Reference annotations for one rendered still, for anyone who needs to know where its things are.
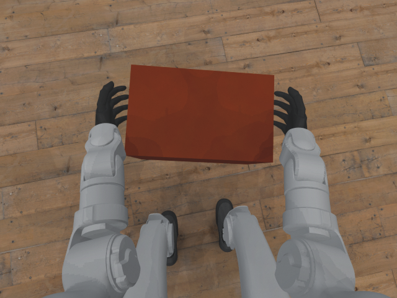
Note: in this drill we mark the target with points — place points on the robot right forearm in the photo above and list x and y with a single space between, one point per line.
307 206

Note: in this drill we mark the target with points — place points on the robot right hand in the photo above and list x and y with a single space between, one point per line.
295 117

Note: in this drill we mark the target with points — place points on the robot left hand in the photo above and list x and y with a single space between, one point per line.
105 112

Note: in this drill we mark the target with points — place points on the right robot upper arm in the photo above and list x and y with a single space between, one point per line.
308 269

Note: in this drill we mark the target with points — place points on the carton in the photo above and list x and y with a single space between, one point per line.
179 114

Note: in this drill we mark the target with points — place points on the left robot upper arm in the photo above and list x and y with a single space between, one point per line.
104 267

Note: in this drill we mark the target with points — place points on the robot left forearm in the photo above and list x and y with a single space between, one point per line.
102 208

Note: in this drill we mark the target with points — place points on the robot right shin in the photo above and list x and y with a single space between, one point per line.
242 208

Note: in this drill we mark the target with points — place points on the right robot thigh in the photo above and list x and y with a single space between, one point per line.
256 262

